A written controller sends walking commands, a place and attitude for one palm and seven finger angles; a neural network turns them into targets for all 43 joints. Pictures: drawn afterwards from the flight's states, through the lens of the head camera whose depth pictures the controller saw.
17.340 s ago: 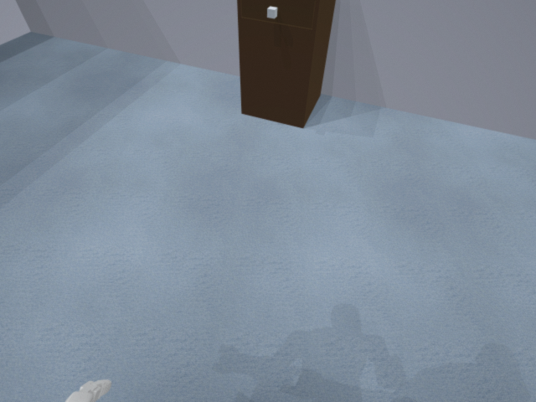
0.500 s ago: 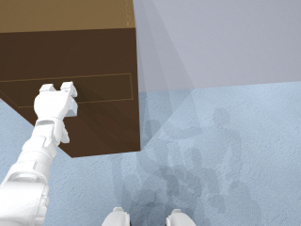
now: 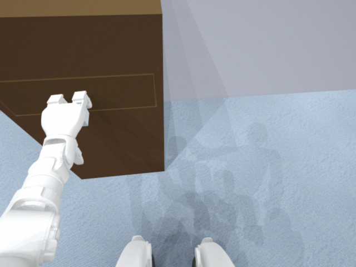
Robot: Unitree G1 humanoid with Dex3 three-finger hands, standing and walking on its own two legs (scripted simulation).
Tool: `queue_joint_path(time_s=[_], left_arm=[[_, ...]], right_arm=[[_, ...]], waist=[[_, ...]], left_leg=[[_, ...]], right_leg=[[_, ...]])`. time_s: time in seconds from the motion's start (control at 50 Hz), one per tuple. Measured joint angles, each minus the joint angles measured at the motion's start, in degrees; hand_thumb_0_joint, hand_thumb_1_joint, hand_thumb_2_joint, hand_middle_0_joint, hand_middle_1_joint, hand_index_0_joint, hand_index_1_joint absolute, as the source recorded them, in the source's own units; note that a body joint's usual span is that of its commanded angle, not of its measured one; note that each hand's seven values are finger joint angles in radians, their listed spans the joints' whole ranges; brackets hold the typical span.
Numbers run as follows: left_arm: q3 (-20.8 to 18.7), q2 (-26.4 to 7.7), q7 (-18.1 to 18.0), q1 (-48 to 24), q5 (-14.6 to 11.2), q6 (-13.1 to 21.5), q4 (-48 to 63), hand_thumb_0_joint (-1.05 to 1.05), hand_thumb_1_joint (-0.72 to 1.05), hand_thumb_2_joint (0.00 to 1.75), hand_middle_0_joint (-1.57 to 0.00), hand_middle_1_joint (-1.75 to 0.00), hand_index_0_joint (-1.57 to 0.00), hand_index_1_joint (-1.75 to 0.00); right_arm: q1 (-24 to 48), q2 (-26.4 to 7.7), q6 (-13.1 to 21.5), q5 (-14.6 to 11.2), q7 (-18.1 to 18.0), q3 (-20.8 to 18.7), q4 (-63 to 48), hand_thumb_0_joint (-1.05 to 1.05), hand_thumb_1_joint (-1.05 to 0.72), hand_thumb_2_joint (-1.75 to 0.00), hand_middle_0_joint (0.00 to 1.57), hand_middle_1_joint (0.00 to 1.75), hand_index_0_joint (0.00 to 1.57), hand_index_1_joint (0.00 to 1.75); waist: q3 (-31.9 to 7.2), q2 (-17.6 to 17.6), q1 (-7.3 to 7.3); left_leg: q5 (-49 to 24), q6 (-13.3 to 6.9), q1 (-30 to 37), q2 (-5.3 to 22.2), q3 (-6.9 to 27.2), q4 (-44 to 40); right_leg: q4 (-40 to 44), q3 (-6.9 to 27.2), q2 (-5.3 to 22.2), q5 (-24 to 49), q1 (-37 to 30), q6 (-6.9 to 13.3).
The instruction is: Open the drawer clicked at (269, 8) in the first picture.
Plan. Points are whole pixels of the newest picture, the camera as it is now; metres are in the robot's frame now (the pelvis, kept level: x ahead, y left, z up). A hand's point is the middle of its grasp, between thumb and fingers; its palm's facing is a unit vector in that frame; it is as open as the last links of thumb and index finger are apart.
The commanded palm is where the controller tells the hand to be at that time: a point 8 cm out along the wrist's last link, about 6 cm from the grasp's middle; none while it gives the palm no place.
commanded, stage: lower the fingers behind the handle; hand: left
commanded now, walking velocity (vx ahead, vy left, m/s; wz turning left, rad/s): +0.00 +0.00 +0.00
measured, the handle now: (78, 109) +0.50 +0.25 -0.01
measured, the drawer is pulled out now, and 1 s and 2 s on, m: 0.00 0.00 0.07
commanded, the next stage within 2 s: close the thumb around the handle in 0.32 s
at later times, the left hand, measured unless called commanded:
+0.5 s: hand (74, 130) +0.44 +0.25 -0.03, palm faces -0.04 -0.05 -1.00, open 13.9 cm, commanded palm +0.42 +0.25 +0.03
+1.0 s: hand (75, 129) +0.44 +0.25 -0.03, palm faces -0.06 -0.05 -1.00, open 7.8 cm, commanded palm +0.43 +0.24 +0.03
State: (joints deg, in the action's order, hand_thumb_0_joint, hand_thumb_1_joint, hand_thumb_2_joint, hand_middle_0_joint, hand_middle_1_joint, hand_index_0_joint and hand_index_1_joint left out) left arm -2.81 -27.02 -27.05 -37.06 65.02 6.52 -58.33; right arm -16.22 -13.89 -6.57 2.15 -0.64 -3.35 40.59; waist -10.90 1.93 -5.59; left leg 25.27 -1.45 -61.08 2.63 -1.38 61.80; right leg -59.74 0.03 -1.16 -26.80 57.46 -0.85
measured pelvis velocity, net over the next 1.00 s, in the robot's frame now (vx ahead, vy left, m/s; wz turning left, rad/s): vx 0.00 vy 0.00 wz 0.00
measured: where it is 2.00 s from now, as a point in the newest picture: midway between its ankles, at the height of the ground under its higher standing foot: outside the picture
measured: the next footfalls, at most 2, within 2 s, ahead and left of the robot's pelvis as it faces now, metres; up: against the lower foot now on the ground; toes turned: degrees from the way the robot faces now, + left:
none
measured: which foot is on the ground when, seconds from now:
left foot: down 0.00-1.00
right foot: down 0.00-1.00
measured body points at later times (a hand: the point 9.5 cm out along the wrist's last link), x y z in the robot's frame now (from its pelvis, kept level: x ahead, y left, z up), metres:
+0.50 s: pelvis +0.00 +0.00 +0.00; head +0.12 +0.01 +0.44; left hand +0.44 +0.25 +0.03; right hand +0.05 -0.28 -0.13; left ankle +0.03 +0.10 -0.66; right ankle +0.01 -0.13 -0.66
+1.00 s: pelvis +0.00 +0.00 +0.00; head +0.12 +0.00 +0.43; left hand +0.44 +0.25 +0.03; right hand +0.04 -0.28 -0.13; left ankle +0.03 +0.10 -0.66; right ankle +0.01 -0.13 -0.66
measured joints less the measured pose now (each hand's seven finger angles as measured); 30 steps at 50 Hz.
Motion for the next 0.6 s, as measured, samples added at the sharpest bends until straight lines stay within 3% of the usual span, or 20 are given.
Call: queue_joint_path(time_s=[0.06,0.28,0.48,0.6], left_arm=[[0.19,-0.55,-0.56,0.29,0.72,0.36,0.84,0.0,-0.48,0.3,-0.32,-1.2,-0.28,-1.2],[0.19,0.57,-0.77,1.66,-0.46,-1.77,1.26,0.0,-0.48,0.3,-0.32,-1.2,-0.29,-1.18],[-0.01,-0.48,0.09,1.77,-0.59,0.36,1.14,0.0,-0.48,0.3,-0.32,-1.2,-0.29,-1.18],[0.24,-0.35,-1.31,1.1,-0.19,0.64,1.18,0.0,-0.35,0.36,-0.33,-1.22,-0.31,-1.21]], right_arm=[[0.01,-0.08,0.02,0.2,0.04,-0.26,0.25,0.0,-0.9,-0.9,0.2,0.3,0.21,0.3],[0.12,0.23,-0.24,0.02,0.24,0.0,0.9,0.0,-0.9,-0.9,0.2,0.3,0.21,0.3],[0.11,-0.12,0.08,-0.19,-0.28,0.09,0.45,0.0,-0.9,-0.9,0.2,0.3,0.21,0.3],[0.39,-0.54,0.26,-0.12,-0.18,-0.25,0.56,0.0,-0.9,-0.9,0.2,0.3,0.21,0.3]], waist=[[-0.05,0.26,0.0],[0.15,0.58,0.09],[0.07,0.25,0.04],[0.09,0.33,0.37]], left_leg=[[0.3,0.04,-0.94,0.08,0.17,0.95],[0.25,0.02,0.72,0.26,-0.2,0.08],[0.21,0.14,0.88,0.24,-0.15,-0.2],[0.4,0.19,-0.28,0.09,0.2,0.61]], right_leg=[[-0.8,-0.14,-0.09,-0.26,0.83,0.03],[0.03,0.25,-0.26,-0.04,-0.61,0.0],[0.16,0.21,-0.27,-0.1,-0.72,0.1],[-0.64,-0.13,-0.14,-0.45,0.28,0.17]])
